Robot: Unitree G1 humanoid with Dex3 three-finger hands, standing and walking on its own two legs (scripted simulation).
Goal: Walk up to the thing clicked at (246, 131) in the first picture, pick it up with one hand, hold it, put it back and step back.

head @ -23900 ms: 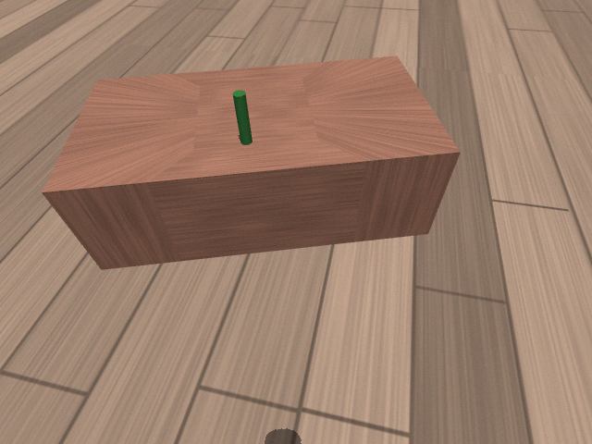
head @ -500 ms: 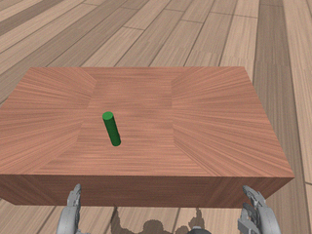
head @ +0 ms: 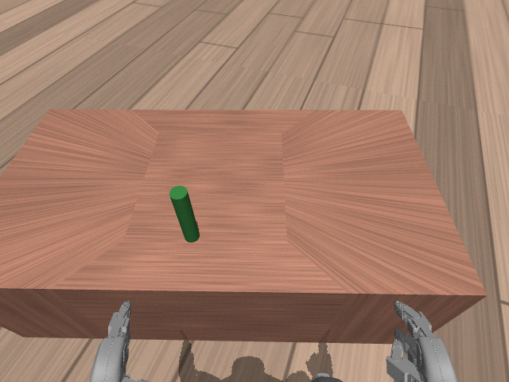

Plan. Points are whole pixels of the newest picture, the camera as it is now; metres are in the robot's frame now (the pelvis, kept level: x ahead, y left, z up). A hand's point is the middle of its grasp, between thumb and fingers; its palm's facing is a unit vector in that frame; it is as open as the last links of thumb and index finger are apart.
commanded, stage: home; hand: left
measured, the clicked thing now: (185, 216) +0.53 +0.20 -0.18
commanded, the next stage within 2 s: stand in 0.94 s
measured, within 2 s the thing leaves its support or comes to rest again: neither
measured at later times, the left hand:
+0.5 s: hand (151, 364) +0.17 +0.18 -0.05, palm faces +0.11 -0.96 -0.25, open 17.4 cm
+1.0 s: hand (150, 374) +0.16 +0.18 -0.05, palm faces +0.12 -0.95 -0.28, open 17.6 cm
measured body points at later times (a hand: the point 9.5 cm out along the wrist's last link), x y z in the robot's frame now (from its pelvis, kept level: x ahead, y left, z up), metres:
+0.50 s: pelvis +0.01 +0.00 +0.00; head +0.03 +0.01 +0.45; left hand +0.16 +0.23 -0.03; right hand +0.16 -0.24 -0.07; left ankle -0.02 +0.13 -0.69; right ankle +0.05 -0.14 -0.69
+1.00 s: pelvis -0.01 +0.00 +0.00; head +0.02 +0.00 +0.45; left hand +0.15 +0.23 -0.03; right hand +0.16 -0.24 -0.07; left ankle -0.02 +0.13 -0.69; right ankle +0.05 -0.14 -0.69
